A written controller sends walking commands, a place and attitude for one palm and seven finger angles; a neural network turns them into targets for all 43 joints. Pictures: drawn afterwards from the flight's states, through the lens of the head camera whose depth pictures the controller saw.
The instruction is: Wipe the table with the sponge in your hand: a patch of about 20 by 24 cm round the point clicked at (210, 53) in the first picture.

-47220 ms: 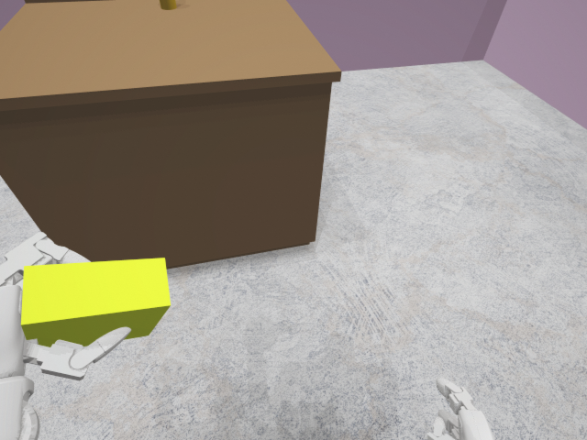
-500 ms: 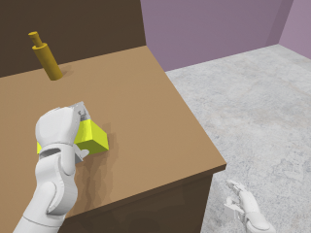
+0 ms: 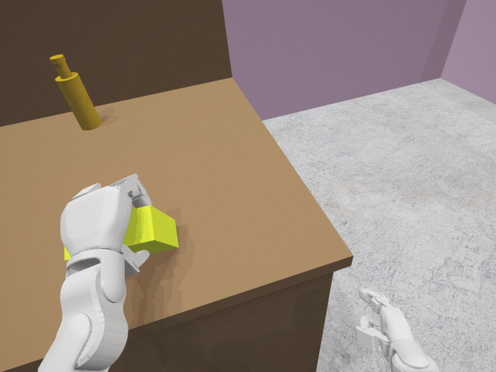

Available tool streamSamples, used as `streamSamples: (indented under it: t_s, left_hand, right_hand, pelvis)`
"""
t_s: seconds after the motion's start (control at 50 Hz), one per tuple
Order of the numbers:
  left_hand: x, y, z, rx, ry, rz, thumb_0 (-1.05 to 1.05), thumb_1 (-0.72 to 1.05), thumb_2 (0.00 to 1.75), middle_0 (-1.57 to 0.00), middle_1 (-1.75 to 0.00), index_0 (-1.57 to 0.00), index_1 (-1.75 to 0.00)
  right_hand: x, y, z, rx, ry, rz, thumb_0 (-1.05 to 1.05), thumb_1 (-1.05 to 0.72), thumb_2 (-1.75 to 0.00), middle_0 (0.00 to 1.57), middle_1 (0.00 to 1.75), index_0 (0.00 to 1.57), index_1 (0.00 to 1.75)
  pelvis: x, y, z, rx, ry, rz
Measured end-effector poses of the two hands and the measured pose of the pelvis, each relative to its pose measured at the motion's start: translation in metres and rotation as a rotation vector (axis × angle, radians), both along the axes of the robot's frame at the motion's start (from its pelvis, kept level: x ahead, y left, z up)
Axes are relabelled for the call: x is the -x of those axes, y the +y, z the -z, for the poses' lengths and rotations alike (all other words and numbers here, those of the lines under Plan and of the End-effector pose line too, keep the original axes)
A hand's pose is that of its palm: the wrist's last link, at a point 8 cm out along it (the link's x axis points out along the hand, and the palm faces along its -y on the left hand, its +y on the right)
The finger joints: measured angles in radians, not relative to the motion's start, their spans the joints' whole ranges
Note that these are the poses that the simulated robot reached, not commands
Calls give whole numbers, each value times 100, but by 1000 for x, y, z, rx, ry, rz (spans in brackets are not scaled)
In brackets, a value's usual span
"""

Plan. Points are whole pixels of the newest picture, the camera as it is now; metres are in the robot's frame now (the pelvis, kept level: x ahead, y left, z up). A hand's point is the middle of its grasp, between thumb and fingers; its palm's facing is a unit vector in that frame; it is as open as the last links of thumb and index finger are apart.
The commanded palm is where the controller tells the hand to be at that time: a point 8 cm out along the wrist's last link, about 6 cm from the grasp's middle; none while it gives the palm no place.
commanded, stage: slide across to the third lane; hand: left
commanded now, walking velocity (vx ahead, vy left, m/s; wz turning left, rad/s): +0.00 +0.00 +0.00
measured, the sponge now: (132, 238) +0.28 +0.23 +0.11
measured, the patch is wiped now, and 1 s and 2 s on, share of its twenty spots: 0.70 0.75 0.85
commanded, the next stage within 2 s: wipe forward along the third lane in 0.60 s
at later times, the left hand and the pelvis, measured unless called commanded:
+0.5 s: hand (162, 219) +0.27 +0.16 +0.17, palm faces +0.25 -0.19 -0.95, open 9.3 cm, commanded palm +0.23 +0.15 +0.21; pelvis -0.02 -0.01 +0.00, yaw +1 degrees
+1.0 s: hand (181, 209) +0.30 +0.14 +0.17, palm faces +0.21 -0.23 -0.95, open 9.3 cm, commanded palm +0.26 +0.16 +0.20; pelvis -0.02 -0.02 +0.00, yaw +0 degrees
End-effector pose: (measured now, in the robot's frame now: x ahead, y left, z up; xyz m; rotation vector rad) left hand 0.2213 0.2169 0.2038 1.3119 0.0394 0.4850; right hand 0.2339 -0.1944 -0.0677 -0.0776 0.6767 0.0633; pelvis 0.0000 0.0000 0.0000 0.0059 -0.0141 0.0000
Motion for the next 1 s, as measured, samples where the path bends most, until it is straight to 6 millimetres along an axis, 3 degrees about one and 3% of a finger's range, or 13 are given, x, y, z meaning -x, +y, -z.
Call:
streamSamples:
  t_s: [0.3, 0.56, 0.72, 1.0]
  left_hand:
    - [-1, -22, -6, -14, 22, 50, 3, -42, 109, -64, -154, -81, -135]
    - [-22, -58, -12, -24, 44, 177, 3, -47, 109, -70, -149, -84, -135]
    - [-26, -69, -10, -2, 50, 208, 3, -48, 109, -71, -148, -85, -135]
    - [-42, -68, -10, 8, 83, 179, 2, -51, 110, -77, -143, -87, -136]
  right_hand:
    - [4, -2, -2, -6, -44, -19, 2, -91, -90, 20, 30, 20, 30]
    - [3, 8, -9, -33, -74, -50, 2, -91, -90, 20, 30, 20, 30]
    - [8, -2, -8, -31, -54, -32, 2, -91, -90, 20, 30, 20, 30]
    - [25, -24, 1, 15, 4, 30, 2, -91, -90, 20, 30, 20, 30]
  pelvis:
    - [10, -7, -1, -4, -30, -14]
    - [18, -13, -3, -9, -42, -13]
    - [18, -15, -4, -10, -44, -5]
    - [21, -19, -4, -12, -38, 0]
